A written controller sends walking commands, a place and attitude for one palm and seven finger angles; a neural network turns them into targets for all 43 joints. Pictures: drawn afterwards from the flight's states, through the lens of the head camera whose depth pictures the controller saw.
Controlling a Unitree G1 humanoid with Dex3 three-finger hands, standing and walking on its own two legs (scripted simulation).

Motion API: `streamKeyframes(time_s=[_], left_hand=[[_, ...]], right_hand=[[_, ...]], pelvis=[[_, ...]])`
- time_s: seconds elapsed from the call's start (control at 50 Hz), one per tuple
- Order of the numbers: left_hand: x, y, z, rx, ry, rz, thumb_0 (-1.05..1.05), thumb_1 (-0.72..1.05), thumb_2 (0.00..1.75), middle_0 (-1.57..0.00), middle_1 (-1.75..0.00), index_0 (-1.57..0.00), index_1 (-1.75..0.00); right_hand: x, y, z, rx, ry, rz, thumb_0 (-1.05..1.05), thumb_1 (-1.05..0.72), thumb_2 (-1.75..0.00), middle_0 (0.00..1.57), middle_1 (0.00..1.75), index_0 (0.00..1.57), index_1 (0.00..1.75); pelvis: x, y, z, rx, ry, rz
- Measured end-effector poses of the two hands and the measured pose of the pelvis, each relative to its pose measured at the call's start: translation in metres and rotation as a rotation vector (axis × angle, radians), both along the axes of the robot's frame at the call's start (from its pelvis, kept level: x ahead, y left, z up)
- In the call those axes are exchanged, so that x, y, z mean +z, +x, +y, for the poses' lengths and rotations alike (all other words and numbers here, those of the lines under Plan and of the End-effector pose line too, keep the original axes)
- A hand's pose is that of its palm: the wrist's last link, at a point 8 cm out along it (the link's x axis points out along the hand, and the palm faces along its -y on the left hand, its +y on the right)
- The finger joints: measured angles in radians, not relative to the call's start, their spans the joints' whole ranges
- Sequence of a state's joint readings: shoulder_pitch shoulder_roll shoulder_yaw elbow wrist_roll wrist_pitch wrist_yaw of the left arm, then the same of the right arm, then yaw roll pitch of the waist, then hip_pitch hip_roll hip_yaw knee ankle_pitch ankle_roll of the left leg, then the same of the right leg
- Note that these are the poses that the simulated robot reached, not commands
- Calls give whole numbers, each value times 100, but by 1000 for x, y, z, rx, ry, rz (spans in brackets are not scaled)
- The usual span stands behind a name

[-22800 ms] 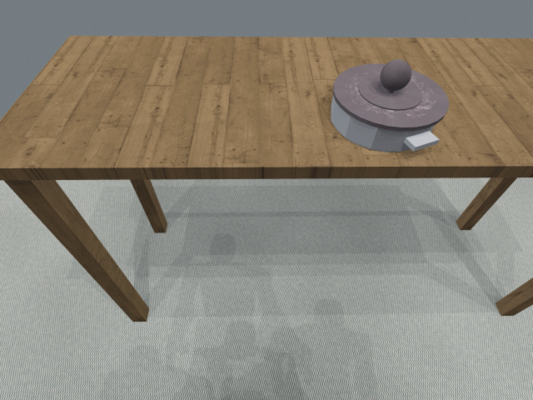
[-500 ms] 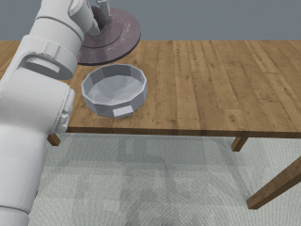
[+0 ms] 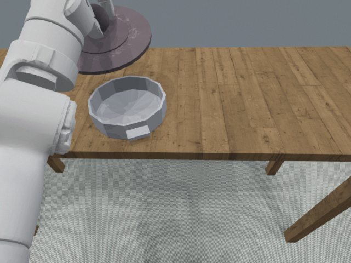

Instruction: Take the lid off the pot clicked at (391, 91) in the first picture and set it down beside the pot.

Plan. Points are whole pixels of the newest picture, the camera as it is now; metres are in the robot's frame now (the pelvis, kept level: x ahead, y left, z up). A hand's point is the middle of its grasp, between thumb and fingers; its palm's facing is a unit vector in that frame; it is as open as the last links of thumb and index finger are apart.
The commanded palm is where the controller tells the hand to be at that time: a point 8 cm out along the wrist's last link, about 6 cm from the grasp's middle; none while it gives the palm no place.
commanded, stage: move the lid sideways beside the pot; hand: left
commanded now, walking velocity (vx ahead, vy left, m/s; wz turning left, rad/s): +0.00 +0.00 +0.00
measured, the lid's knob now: (95, 19) +0.51 +0.13 +0.31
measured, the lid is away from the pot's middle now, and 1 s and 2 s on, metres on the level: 0.03 0.15 0.25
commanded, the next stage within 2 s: lower the lid onto the table in 1.88 s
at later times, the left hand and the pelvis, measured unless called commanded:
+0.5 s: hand (52, 21) +0.46 +0.19 +0.33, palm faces -0.17 -0.10 -0.98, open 8.3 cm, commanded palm +0.47 +0.19 +0.39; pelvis -0.01 +0.00 +0.00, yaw +2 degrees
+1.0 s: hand (21, 22) +0.47 +0.24 +0.33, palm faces -0.16 -0.11 -0.98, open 8.3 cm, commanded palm +0.47 +0.24 +0.39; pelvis -0.01 +0.01 +0.00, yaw +1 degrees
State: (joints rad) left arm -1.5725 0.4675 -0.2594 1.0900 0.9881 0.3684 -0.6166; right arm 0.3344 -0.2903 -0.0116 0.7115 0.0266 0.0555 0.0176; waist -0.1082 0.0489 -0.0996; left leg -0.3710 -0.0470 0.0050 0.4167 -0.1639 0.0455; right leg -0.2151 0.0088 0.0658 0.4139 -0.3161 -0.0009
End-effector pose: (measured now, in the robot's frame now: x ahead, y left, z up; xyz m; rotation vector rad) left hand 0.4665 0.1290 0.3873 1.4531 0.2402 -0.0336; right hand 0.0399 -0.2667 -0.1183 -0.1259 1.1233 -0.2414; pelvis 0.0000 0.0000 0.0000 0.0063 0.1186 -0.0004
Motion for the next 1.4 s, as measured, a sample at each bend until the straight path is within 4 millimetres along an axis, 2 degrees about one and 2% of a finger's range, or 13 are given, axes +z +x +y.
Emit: streamKeyframes(time_s=[0.22,0.44,0.54,0.76,0.86,1.4], left_hand=[[-4,-7,33,39,39,-2,-2,18,77,-65,-99,-59,-97],[0,-13,51,56,46,5,-2,17,78,-65,-99,-59,-97],[-1,-12,63,85,35,16,-2,17,78,-65,-99,-59,-97],[-3,-7,90,119,46,13,-2,17,77,-65,-99,-59,-97],[-1,-7,98,123,45,4,-2,17,77,-65,-99,-59,-97],[2,-18,153,236,41,16,-2,17,77,-65,-99,-59,-97]], right_hand=[[3,10,-3,20,-1,6,1,-91,-90,20,30,20,30],[3,24,4,43,3,-24,1,-91,-90,20,30,20,30],[3,18,5,34,1,-5,1,-91,-90,20,30,20,30],[2,-10,2,-2,-13,78,1,-91,-90,20,30,20,30],[1,-16,2,-7,-15,97,1,-91,-90,20,30,20,30],[4,-1,3,7,-25,96,1,-91,-90,20,30,20,30]], pelvis=[[-1,-2,1,19,-5,-8],[-1,-7,4,30,-8,-5],[-1,-9,5,30,-10,-3],[0,-6,8,28,-13,10],[0,-5,10,28,-15,13],[0,-6,12,36,-20,16]])
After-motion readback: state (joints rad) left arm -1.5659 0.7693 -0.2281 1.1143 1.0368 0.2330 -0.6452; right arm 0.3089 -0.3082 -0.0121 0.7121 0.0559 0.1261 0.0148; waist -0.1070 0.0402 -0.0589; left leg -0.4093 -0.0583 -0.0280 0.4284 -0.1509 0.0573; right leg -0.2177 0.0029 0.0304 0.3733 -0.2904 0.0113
